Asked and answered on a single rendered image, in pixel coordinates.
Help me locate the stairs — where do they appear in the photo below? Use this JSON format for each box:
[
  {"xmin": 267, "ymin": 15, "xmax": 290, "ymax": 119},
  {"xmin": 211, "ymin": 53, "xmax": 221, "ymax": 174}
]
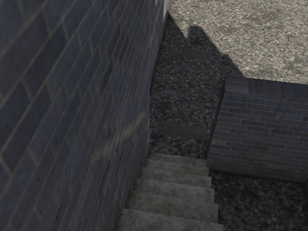
[{"xmin": 114, "ymin": 152, "xmax": 223, "ymax": 231}]

